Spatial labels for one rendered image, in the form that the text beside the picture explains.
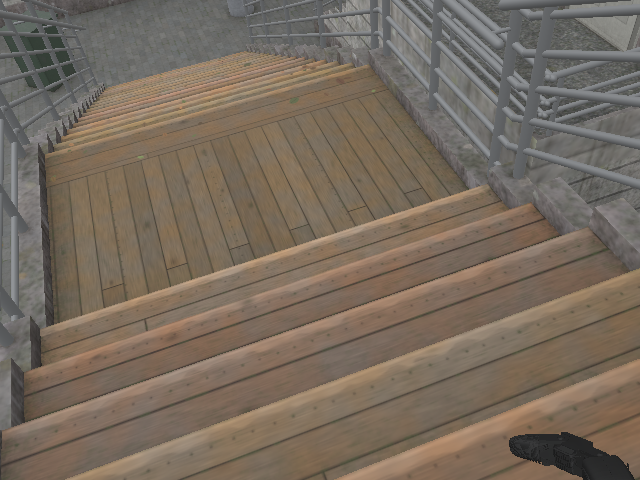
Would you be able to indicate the robot right hand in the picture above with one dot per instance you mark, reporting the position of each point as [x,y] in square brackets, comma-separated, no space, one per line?
[570,453]

